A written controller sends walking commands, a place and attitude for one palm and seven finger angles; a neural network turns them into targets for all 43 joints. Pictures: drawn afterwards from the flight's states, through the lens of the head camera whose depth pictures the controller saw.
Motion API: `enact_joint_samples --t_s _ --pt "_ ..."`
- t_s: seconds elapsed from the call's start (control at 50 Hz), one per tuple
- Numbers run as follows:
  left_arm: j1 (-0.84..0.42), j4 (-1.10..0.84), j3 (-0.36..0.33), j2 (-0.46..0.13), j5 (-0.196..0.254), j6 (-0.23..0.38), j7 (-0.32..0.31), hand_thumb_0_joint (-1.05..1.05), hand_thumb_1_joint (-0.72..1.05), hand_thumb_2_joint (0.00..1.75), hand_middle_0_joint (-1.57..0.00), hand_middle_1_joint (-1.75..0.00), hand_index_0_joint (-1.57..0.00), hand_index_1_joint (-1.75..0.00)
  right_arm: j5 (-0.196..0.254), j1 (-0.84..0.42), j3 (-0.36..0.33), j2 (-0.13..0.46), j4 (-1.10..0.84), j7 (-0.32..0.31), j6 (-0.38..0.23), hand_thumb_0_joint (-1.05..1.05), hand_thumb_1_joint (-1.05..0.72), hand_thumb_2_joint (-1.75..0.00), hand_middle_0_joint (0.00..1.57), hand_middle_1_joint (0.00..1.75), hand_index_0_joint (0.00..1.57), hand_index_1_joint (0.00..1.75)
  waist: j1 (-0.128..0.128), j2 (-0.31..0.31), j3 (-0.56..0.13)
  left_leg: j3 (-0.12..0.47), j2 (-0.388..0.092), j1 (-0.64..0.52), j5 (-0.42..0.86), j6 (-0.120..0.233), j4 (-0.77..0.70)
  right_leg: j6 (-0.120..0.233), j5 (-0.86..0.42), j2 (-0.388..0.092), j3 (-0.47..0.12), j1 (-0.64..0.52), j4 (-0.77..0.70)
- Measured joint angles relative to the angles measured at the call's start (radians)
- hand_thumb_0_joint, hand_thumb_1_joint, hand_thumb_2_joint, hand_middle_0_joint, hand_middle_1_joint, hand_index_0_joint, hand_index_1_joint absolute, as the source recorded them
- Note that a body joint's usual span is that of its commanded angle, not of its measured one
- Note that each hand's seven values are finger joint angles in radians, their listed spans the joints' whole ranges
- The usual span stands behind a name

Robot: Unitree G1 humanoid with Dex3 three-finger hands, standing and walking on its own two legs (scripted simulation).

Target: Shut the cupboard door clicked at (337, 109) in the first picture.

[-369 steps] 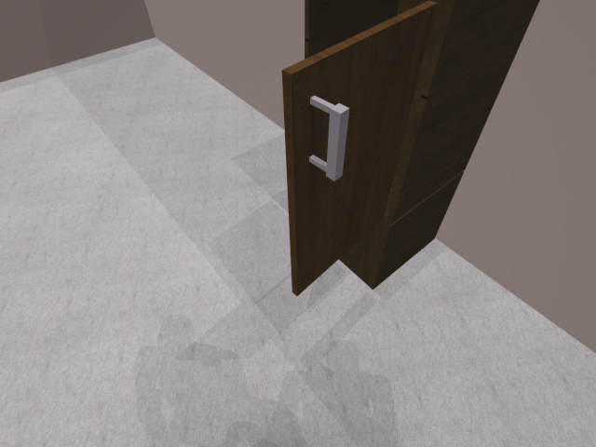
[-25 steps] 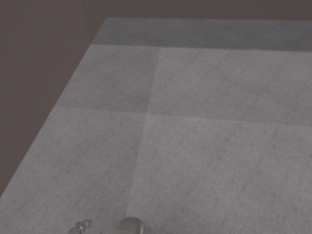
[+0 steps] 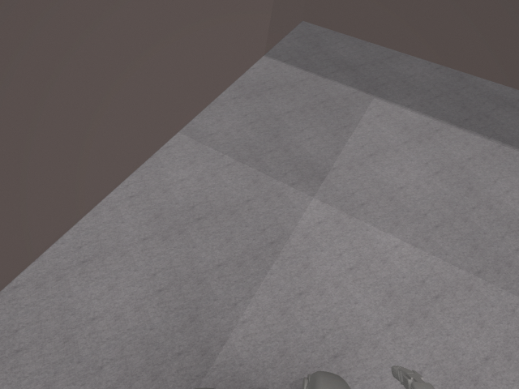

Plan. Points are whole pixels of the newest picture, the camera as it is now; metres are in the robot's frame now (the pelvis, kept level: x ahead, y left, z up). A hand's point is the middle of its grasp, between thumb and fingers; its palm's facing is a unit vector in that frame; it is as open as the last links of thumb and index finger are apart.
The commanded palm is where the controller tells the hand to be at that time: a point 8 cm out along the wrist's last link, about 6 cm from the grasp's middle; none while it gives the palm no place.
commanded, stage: walk to a spot facing it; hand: left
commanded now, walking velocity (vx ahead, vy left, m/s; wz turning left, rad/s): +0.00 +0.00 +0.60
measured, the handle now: out of the picture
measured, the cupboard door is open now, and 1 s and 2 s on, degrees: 95 95 95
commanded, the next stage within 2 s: none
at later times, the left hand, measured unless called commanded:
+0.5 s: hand out of the picture +0.05 +0.14 -0.15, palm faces +0.31 -0.92 -0.25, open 7.3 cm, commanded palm none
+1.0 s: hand out of the picture -0.01 +0.20 -0.16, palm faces +0.58 -0.78 -0.24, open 7.4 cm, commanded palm none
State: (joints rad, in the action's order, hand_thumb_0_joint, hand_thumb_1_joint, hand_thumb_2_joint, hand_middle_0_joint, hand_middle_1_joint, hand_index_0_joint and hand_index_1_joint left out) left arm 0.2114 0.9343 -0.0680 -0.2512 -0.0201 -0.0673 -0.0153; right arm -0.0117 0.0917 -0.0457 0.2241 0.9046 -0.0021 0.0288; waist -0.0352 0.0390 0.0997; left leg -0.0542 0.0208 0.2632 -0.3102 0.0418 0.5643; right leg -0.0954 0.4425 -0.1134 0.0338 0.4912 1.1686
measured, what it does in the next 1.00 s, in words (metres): steps on the spot, turning left: right foot, then left foot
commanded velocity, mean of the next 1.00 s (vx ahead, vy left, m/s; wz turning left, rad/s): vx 0.00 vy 0.00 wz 0.60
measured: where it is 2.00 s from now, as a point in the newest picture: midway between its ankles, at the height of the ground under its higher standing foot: outside the picture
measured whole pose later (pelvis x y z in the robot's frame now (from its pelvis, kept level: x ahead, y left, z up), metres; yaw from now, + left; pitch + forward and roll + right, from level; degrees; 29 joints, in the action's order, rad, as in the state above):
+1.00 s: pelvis +0.03 -0.03 +0.01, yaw +34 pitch +1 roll -1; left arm 0.14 0.90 -0.07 -0.24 -0.02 -0.06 -0.01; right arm -0.02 0.18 -0.05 0.21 0.93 0.00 0.03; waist 0.00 0.02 0.08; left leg 0.04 0.03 0.25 -0.25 0.04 0.48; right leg -0.11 0.39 -0.08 0.01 0.49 1.01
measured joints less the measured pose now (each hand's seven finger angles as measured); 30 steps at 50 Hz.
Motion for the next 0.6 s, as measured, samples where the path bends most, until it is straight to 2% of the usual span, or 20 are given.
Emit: enact_joint_samples --t_s 0.12,0.18,0.22,0.24,0.26,0.3,0.34,0.4,0.5,0.6 --pt "-0.065 -0.048 0.006 0.022 0.001 0.011 0.004 0.00 0.91 0.90 -0.20 -0.30 -0.19 -0.30 -0.006 0.050 -0.003 -0.011 0.016 0.004 0.006 0.00 -0.90 -0.90 0.20 0.30 0.20 0.30 0.025 -0.026 -0.006 0.061 -0.003 -0.015 0.026 -0.019 -0.044 -0.006 -0.035 0.023 -0.025 -0.006 -0.190" --pt "-0.087 -0.065 0.010 0.034 0.004 0.019 0.006 0.00 0.91 0.90 -0.20 -0.30 -0.19 -0.30 -0.009 0.073 -0.011 -0.010 0.021 0.005 0.014 0.00 -0.90 -0.90 0.20 0.30 0.20 0.30 0.044 -0.045 -0.005 0.095 -0.004 0.002 0.016 -0.037 -0.020 0.001 -0.039 0.051 -0.014 -0.061 -0.336" --pt "-0.091 -0.077 0.014 0.042 0.007 0.033 0.007 0.00 0.91 0.90 -0.20 -0.30 -0.19 -0.30 -0.007 0.090 -0.018 -0.005 0.026 0.004 0.021 0.00 -0.90 -0.90 0.20 0.30 0.20 0.30 0.052 -0.057 -0.009 0.120 -0.001 0.025 -0.003 -0.053 0.018 0.008 -0.111 0.070 0.001 -0.129 -0.484" --pt "-0.088 -0.083 0.016 0.046 0.004 0.046 0.006 0.00 0.91 0.90 -0.20 -0.30 -0.20 -0.30 -0.002 0.100 -0.023 -0.001 0.027 0.005 0.024 0.00 -0.90 -0.90 0.20 0.30 0.20 0.30 0.052 -0.062 -0.014 0.131 0.004 0.045 -0.020 -0.060 0.051 0.033 -0.133 0.071 0.012 -0.160 -0.550" --pt "-0.090 -0.083 0.020 0.056 0.000 0.056 0.003 0.00 0.91 0.90 -0.20 -0.30 -0.20 -0.30 0.002 0.098 -0.031 0.007 0.034 0.005 0.028 0.00 -0.90 -0.90 0.20 0.30 0.20 0.30 0.052 -0.076 -0.008 0.138 0.005 0.074 -0.095 -0.065 0.128 0.067 -0.127 0.074 0.026 -0.159 -0.544" --pt "-0.088 -0.082 0.033 0.072 -0.002 0.066 -0.001 0.00 0.91 0.90 -0.20 -0.30 -0.20 -0.30 0.003 0.096 -0.041 0.022 0.045 0.007 0.038 0.01 -0.90 -0.90 0.20 0.30 0.20 0.30 0.062 -0.088 0.006 0.123 0.017 0.151 -0.193 -0.070 0.357 0.107 -0.111 0.059 0.058 -0.170 -0.532" --pt "-0.076 -0.077 0.040 0.085 0.001 0.064 -0.007 0.00 0.90 0.90 -0.20 -0.30 -0.20 -0.30 0.001 0.093 -0.047 0.031 0.055 0.012 0.048 0.01 -0.90 -0.90 0.20 0.30 0.20 0.30 0.068 -0.089 0.011 0.092 0.008 0.208 -0.173 -0.083 0.542 0.118 -0.117 0.044 0.087 -0.200 -0.562" --pt "-0.053 -0.064 0.044 0.094 0.003 0.059 -0.011 0.00 0.90 0.90 -0.20 -0.30 -0.20 -0.30 0.001 0.091 -0.047 0.033 0.064 0.020 0.056 0.01 -0.91 -0.90 0.19 0.30 0.20 0.30 0.077 -0.074 0.007 0.058 -0.021 0.245 -0.108 -0.102 0.642 0.117 -0.136 0.024 0.130 -0.240 -0.619" --pt "-0.024 -0.053 0.034 0.086 0.000 0.065 -0.016 0.00 0.92 0.90 -0.21 -0.30 -0.20 -0.30 0.002 0.077 -0.040 0.023 0.069 0.026 0.062 0.01 -0.91 -0.90 0.19 0.30 0.20 0.30 0.063 -0.038 0.008 0.024 -0.054 0.209 -0.108 -0.115 0.505 0.114 -0.139 -0.009 0.201 -0.277 -0.655" --pt "0.001 -0.038 0.022 0.055 -0.010 0.062 -0.009 0.00 0.91 0.90 -0.21 -0.30 -0.20 -0.30 0.004 0.033 -0.030 0.015 0.058 0.029 0.055 0.01 -0.91 -0.90 0.19 0.30 0.19 0.30 0.033 -0.011 0.018 -0.026 -0.059 0.128 -0.134 -0.100 0.278 0.096 -0.103 -0.046 0.266 -0.276 -0.604"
